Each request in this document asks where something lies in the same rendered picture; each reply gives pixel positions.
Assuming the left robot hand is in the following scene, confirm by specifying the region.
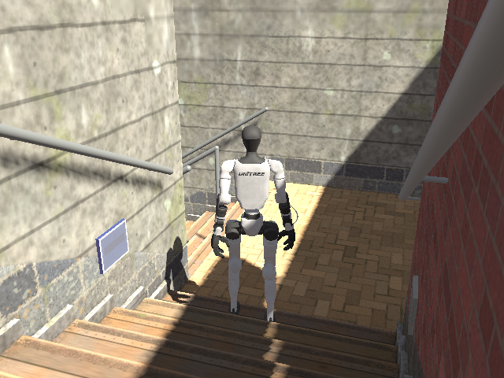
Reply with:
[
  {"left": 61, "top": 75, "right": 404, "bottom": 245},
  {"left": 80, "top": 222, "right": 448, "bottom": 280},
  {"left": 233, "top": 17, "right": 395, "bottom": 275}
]
[{"left": 211, "top": 234, "right": 230, "bottom": 258}]

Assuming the robot left thigh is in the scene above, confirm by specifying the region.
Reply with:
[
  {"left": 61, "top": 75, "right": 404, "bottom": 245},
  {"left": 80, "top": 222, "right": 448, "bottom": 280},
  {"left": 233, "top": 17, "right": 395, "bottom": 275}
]
[{"left": 225, "top": 220, "right": 242, "bottom": 273}]

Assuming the right robot forearm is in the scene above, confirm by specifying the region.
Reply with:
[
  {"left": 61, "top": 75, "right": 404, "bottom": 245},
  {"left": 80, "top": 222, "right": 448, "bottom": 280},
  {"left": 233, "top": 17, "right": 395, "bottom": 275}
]
[{"left": 279, "top": 192, "right": 294, "bottom": 231}]

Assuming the right robot hand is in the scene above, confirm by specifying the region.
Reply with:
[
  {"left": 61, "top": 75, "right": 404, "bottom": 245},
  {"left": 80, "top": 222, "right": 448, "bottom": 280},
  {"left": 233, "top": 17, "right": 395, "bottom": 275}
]
[{"left": 277, "top": 229, "right": 295, "bottom": 250}]

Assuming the robot thigh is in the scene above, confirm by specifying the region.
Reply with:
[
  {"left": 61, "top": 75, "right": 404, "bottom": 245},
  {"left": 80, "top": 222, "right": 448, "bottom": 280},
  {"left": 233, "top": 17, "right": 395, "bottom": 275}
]
[
  {"left": 262, "top": 220, "right": 279, "bottom": 281},
  {"left": 225, "top": 220, "right": 242, "bottom": 273}
]

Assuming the robot right thigh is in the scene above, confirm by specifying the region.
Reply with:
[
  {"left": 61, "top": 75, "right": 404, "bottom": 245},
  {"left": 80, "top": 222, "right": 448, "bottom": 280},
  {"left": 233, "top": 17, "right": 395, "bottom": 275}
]
[{"left": 262, "top": 220, "right": 279, "bottom": 281}]

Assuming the robot right upper arm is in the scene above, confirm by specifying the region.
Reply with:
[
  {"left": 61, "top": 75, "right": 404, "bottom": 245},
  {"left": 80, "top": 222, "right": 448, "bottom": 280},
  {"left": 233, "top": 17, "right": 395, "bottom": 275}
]
[{"left": 268, "top": 159, "right": 287, "bottom": 204}]

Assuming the robot left upper arm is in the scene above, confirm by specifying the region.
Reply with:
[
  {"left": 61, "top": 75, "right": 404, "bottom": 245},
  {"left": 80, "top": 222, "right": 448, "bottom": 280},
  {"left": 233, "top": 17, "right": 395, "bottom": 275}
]
[{"left": 219, "top": 159, "right": 235, "bottom": 205}]

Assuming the left robot forearm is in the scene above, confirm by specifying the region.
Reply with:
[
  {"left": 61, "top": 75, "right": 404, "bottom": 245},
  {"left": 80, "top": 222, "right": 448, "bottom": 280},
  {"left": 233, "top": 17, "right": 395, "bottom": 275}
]
[{"left": 213, "top": 194, "right": 228, "bottom": 235}]

